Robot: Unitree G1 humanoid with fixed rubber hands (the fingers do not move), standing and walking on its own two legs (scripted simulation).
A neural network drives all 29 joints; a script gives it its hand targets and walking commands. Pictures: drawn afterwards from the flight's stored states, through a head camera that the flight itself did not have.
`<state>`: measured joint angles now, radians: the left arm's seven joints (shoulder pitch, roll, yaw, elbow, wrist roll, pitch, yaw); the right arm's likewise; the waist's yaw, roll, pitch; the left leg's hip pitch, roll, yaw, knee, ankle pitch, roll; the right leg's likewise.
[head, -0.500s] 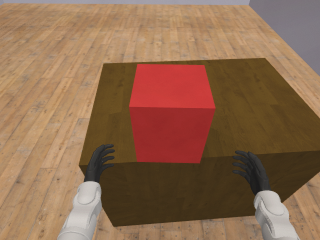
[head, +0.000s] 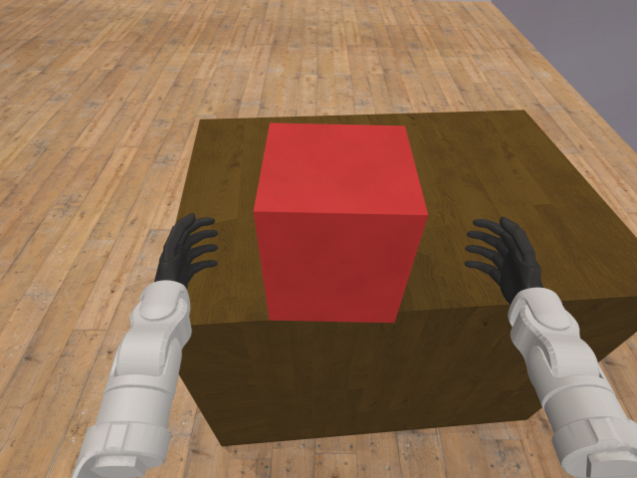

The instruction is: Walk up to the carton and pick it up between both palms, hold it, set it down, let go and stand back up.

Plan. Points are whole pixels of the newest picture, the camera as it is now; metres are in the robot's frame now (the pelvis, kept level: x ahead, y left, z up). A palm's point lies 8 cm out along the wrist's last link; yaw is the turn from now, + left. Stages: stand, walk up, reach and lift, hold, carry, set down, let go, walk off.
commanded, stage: reach and lift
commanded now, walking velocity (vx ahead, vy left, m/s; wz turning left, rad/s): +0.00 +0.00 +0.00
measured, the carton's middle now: (334, 226) +0.48 +0.02 +0.03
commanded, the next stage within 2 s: none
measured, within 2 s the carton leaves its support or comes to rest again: neither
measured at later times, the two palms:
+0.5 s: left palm (166, 200) +0.38 +0.23 +0.16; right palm (524, 201) +0.41 -0.22 +0.16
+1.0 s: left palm (157, 133) +0.42 +0.23 +0.22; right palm (529, 133) +0.46 -0.21 +0.23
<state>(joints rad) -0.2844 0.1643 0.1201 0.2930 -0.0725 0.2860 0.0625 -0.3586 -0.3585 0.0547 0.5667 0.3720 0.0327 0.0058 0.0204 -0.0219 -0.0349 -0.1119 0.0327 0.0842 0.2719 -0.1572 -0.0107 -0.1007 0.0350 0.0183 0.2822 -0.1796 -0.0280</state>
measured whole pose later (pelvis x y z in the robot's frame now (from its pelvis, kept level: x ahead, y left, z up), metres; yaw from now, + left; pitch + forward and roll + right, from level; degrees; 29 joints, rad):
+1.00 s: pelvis -0.01 -0.01 +0.00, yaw +2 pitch +8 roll +0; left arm -1.05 0.40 0.05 0.80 -0.22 0.50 0.06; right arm -1.14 -0.49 0.12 1.07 0.50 0.32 -0.01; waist 0.03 -0.01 -0.13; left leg -0.32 0.05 0.05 0.33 -0.15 -0.02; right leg -0.28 0.05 -0.02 0.31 -0.17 -0.04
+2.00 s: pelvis -0.01 -0.01 -0.01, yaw +2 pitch +17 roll -1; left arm -1.16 0.30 -0.01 1.44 -0.23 -0.09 0.07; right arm -1.17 -0.34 0.08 1.41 0.37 -0.05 -0.04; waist 0.03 -0.02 -0.23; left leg -0.57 0.05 0.03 0.41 -0.15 -0.03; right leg -0.52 0.05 -0.04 0.39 -0.17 -0.04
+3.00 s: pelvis +0.00 +0.00 -0.01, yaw +0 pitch +16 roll -1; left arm -1.11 0.11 0.28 1.31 0.07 -0.10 0.16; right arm -1.11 -0.18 -0.17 1.32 0.10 -0.06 -0.09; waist 0.04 -0.02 -0.19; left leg -0.50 0.05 0.07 0.38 -0.16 -0.01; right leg -0.47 0.05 0.00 0.35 -0.16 -0.03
